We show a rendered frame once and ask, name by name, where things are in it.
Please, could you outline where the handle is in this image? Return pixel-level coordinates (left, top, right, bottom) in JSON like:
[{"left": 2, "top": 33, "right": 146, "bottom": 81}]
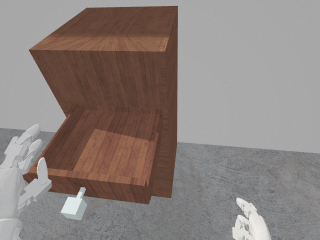
[{"left": 60, "top": 187, "right": 87, "bottom": 220}]

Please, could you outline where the robot right hand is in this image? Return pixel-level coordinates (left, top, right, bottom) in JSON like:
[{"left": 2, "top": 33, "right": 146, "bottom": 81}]
[{"left": 232, "top": 198, "right": 272, "bottom": 240}]

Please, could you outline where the robot left forearm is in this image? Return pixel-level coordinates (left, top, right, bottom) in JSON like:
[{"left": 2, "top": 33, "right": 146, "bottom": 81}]
[{"left": 0, "top": 218, "right": 23, "bottom": 240}]

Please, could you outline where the robot left hand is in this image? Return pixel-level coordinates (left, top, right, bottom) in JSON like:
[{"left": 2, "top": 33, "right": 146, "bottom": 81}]
[{"left": 0, "top": 124, "right": 52, "bottom": 219}]

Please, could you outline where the cabinet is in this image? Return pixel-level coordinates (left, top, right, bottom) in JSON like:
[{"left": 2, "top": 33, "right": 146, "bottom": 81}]
[{"left": 29, "top": 6, "right": 178, "bottom": 198}]

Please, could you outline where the drawer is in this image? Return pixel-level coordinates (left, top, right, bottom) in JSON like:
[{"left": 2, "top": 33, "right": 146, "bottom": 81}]
[{"left": 22, "top": 104, "right": 164, "bottom": 205}]

